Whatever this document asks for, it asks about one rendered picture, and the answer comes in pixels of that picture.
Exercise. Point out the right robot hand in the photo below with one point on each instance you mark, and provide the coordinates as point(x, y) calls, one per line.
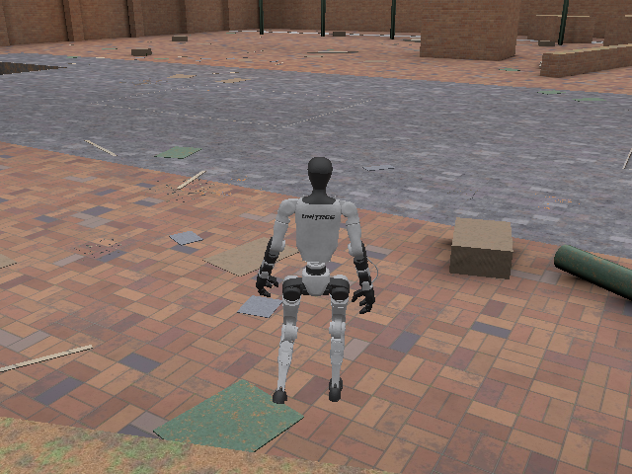
point(369, 299)

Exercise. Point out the left robot hand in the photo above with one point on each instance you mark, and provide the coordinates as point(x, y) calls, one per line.
point(261, 282)

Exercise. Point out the robot left forearm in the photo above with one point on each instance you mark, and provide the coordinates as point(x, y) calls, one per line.
point(268, 262)

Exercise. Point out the right robot upper arm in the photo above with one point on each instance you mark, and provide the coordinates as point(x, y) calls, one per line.
point(348, 209)

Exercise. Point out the left robot upper arm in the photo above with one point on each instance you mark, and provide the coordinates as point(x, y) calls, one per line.
point(286, 209)

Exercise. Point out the robot right forearm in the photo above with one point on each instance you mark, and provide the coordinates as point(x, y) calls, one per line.
point(362, 270)

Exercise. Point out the humanoid robot torso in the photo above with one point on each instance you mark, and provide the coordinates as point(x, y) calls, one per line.
point(317, 234)

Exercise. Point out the robot left foot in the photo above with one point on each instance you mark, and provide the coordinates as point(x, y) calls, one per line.
point(279, 396)

